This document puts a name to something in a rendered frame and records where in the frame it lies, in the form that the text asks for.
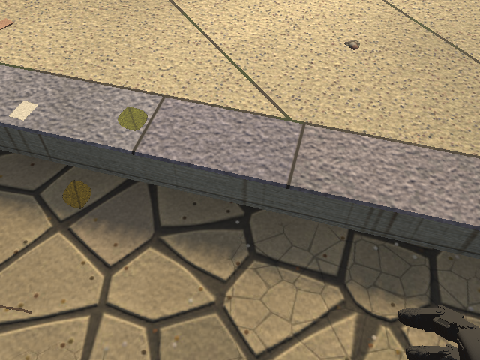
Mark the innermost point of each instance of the right robot hand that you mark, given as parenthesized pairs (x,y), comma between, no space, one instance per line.
(446,323)

